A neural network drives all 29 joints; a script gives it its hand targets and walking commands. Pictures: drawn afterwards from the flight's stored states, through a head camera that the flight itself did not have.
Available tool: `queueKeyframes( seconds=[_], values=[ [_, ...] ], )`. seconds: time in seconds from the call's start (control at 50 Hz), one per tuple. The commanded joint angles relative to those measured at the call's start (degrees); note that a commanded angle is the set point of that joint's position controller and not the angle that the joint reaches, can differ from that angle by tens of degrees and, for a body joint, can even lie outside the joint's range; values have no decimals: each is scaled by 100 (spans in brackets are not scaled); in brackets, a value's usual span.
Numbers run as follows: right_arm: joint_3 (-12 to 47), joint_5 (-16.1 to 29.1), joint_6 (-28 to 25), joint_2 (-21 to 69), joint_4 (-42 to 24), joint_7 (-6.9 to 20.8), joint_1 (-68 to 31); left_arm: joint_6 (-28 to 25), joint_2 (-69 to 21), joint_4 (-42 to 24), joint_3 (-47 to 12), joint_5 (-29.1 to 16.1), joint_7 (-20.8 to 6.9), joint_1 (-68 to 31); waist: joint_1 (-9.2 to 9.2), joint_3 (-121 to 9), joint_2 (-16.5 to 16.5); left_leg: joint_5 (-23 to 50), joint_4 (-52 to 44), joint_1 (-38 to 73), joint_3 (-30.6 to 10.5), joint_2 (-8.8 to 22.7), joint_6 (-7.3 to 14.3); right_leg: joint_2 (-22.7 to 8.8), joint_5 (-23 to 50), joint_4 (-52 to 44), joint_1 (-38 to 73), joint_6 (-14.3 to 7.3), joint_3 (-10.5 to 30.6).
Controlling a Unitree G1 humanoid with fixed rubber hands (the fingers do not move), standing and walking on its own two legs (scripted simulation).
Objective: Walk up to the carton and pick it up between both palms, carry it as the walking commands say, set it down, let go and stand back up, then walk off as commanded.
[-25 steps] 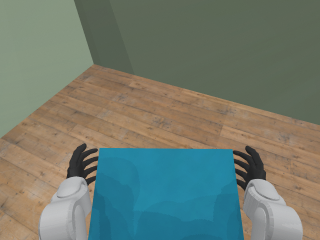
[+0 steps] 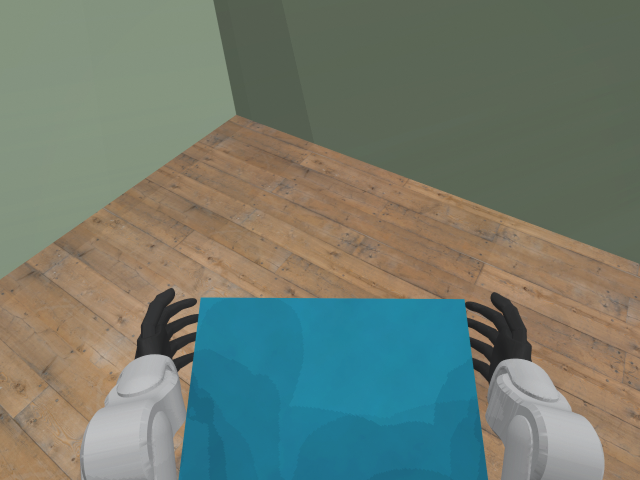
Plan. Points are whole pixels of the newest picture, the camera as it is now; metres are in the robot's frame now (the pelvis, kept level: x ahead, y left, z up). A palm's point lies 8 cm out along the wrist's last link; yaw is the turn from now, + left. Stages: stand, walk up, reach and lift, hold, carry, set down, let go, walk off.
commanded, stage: carry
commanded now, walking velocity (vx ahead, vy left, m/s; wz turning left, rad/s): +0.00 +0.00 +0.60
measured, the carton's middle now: (330, 393) +0.25 -0.01 -0.02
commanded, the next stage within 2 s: none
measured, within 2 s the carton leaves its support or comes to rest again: neither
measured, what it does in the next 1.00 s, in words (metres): walks ahead, turning left: left foot, then right foot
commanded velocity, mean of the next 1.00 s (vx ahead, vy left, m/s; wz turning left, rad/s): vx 0.00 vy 0.00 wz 0.36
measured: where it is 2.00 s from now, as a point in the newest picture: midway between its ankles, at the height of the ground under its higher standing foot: outside the picture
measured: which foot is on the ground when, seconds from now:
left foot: down 0.00-0.08, up 0.10-0.42, down 0.44-0.90, up 0.92-1.00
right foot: down 0.00-0.42, up 0.44-0.86, down 0.88-1.00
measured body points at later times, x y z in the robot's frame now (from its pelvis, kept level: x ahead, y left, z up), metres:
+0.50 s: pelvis +0.06 +0.06 -0.04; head +0.08 +0.06 +0.41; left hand +0.20 +0.35 +0.05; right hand +0.38 +0.03 +0.04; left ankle +0.11 +0.18 -0.74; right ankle -0.03 -0.10 -0.63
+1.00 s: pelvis +0.16 +0.03 +0.00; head +0.16 +0.01 +0.45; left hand +0.19 +0.33 +0.10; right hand +0.47 +0.08 +0.09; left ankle +0.10 +0.15 -0.71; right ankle +0.22 -0.07 -0.74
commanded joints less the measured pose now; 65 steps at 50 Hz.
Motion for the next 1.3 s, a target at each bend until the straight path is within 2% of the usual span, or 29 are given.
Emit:
queueKeyframes(
  seconds=[0.0, 0.04, 0.06, 0.08, 0.1, 0.12, 0.16, 0.24, 0.28, 0.34, 0.38, 0.4, 0.42, 0.44, 0.46, 0.5, 0.56, 0.64, 0.82, 0.86, 0.88, 0.9, 0.92, 0.98, 1.08, 1.14, 1.16, 1.18, 1.28],
  values=[
    [5075, 2598, 68, 4481, -729, 1513, -2668, 76, -4765, -422, -4542, -2136, -1264, -1935, 138, -2194, 290, 4103, -342, 1334, -1908, 1823, 363, 416, 337, -527, -13, -33, 203],
    [5048, 2571, 30, 4507, -693, 1491, -2585, 34, -4787, -466, -4559, -2159, -1242, -1797, 210, -2366, -354, 2787, 624, -290, -1096, 1396, -6, -91, 1090, -1731, 1693, -233, 356],
    [4954, 2457, 44, 4486, -645, 1483, -2510, 38, -4763, -518, -4561, -2155, -1258, -1783, 228, -2170, -1042, 555, 1457, -1762, -262, 928, -323, -728, 2293, -2231, 2881, -462, 432],
    [4799, 2280, 85, 4400, -637, 1485, -2507, 82, -4685, -652, -4602, -2147, -1271, -1791, 154, -1915, -1886, -2210, 2571, -3281, 608, 468, -583, -1833, 5068, -1743, 3677, -875, 822],
    [4766, 2177, 140, 4228, -628, 1519, -2786, 135, -4517, -707, -4488, -2092, -1273, -1767, 241, -1782, -1857, -2512, 3590, -3816, 1013, 962, -584, -2957, 6131, -1425, 3235, -1450, 1327],
    [4694, 2119, 166, 4042, -470, 1538, -2777, 193, -4263, -789, -4377, -2097, -1284, -1872, 283, -1350, -1109, -2446, 4259, -3999, 1069, 1306, -587, -3128, 6015, -1393, 2609, -1568, 1215],
    [4627, 2055, 204, 4131, -247, 1554, -2684, 254, -4032, -904, -4458, -2161, -1288, -2021, 303, -835, -121, -1799, 4823, -3721, 1011, 1592, -641, -2587, 4707, -1461, 1502, -1187, 389],
    [4754, 1931, 263, 4296, -153, 1513, -2535, 350, -3941, -1053, -4590, -2282, -1374, -2621, 226, -476, -433, -855, 4180, -3273, 1556, 1645, -900, -1975, 4314, -1350, 695, -651, -583],
    [4804, 1882, 282, 4391, -250, 1473, -2549, 395, -4040, -1027, -4620, -2339, -1434, -2498, 234, -588, -722, -755, 3538, -2626, 1943, 1554, -922, -1808, 4992, -1064, 354, -409, -1040],
    [4860, 1900, 289, 4508, -365, 1420, -2497, 439, -4168, -1086, -4645, -2426, -1506, -2396, 164, -1160, -1335, -497, 2536, -1470, 2525, 942, -829, -1599, 7343, 71, 448, -94, -1359],
    [4898, 1998, 312, 4409, -340, 1434, -2488, 461, -4075, -1002, -4563, -2386, -1539, -2327, 0, -1610, -1484, -118, 1613, -461, 2520, 671, -704, -1553, 7582, 1570, 301, -31, -1334],
    [4877, 2043, 319, 4441, -258, 1450, -2360, 480, -3968, -1010, -4520, -2367, -1551, -2451, -315, -1707, -1038, 740, 554, 424, 1939, 735, -476, -1214, 6158, 2956, -396, 96, -1309],
    [4855, 2088, 340, 4462, -145, 1458, -2401, 515, -3965, -922, -4469, -2274, -1555, -2348, -172, -1345, 169, 4084, 295, 1159, 190, 1733, 83, -294, 798, 4196, -1969, 335, -1069],
    [4692, 2000, 390, 4282, -24, 1464, -2508, 517, -3894, -670, -4420, -2181, -1514, -2225, 59, -2066, 1273, 6268, 265, 1525, -1986, 2914, 966, 252, -1437, 5552, -2720, 527, -234],
    [4698, 2060, 404, 4383, -63, 1490, -2500, 497, -4035, -410, -4335, -2114, -1513, -1942, 158, -2604, 830, 4997, 122, 1689, -2541, 3211, 1172, -69, -1224, 5744, -2829, 531, 862],
    [4750, 2050, 286, 4748, -19, 1620, -2423, 411, -4542, -502, -4523, -2217, -1626, -2170, 88, -2281, 83, 1889, -211, 812, -2155, 3053, 1034, -428, -808, 5033, -2904, 459, 1098],
    [4920, 2182, 49, 5249, -304, 1748, -2767, 153, -5097, -766, -4714, -2292, -1664, -2506, 160, -1804, 30, -179, -776, -445, -1485, 2502, 304, -439, -464, 3122, -2063, 329, 807],
    [4845, 2118, -59, 5052, -571, 1739, -2335, 43, -5086, -1050, -4835, -2377, -1588, -2372, 136, -2244, 694, 646, -696, 212, -1386, 2388, 48, 2, -41, 1835, -1823, 162, 514],
    [4542, 1832, 194, 4370, -371, 1527, -1939, 432, -4414, -938, -4743, -2399, -1493, -2238, 217, -2310, 1017, 1498, -153, 375, -1261, 2138, -9, 406, 346, -891, -932, -66, 349],
    [4549, 1820, 251, 4300, -322, 1480, -1954, 501, -4299, -862, -4624, -2344, -1501, -2213, 235, -2306, 607, 1015, 202, -291, -875, 1787, -260, 93, 1027, -1872, 190, -216, 582],
    [4534, 1778, 277, 4279, -279, 1439, -1977, 536, -4213, -805, -4563, -2332, -1521, -2181, 254, -2201, 124, 474, 670, -969, -533, 1477, -459, -485, 1201, -2130, 731, -417, 1232],
    [4609, 1766, 315, 4213, -369, 1432, -1984, 518, -4171, -727, -4560, -2318, -1535, -2154, 248, -1895, -1126, -840, 1214, -2024, 128, 992, -745, -1492, 1904, -2260, 804, -805, 2404],
    [4694, 1838, 368, 4228, -372, 1447, -2238, 522, -4282, -629, -4585, -2302, -1538, -2232, 189, -1739, -1574, -1708, 1911, -2032, 414, 1151, -776, -2038, 3178, -2053, 490, -1202, 2483],
    [4904, 2140, 349, 4544, -295, 1484, -2835, 479, -4294, -770, -4405, -2178, -1534, -2547, 136, -1359, -809, -1488, 2628, -1704, 538, 1316, -688, -1489, 3954, -1706, 11, -1016, 1527],
    [4795, 2151, 374, 4474, 89, 1446, -2830, 464, -4093, -394, -4055, -1923, -1471, -2362, 124, -1510, -1135, -538, 738, -792, 1008, 1173, -551, -991, 5113, -1220, 143, -753, 805],
    [4580, 2070, 367, 4393, 333, 1456, -2764, 481, -3987, -134, -3953, -1835, -1444, -2249, 142, -1869, -756, 1853, 170, 306, 593, 1642, -378, -722, 4544, -645, -115, -376, 706],
    [4423, 1977, 329, 4316, 569, 1467, -2724, 463, -3927, 64, -3888, -1761, -1441, -2227, 180, -2025, -210, 3533, 618, 619, 296, 2018, -236, -554, 3676, -539, -387, -266, 694],
    [4176, 1793, 230, 4198, 924, 1505, -2719, 381, -3797, 347, -3756, -1664, -1477, -2323, 203, -2066, 155, 3914, 710, 521, 218, 2099, -200, -453, 3071, -592, -354, -212, 624],
    [4231, 1775, 22, 4594, 682, 1565, -2821, 161, -4248, -34, -4060, -1976, -1593, -2866, 223, -2039, -133, 2397, 518, 127, 442, 1878, -398, -518, 3307, -859, -41, -351, 675]
  ],
)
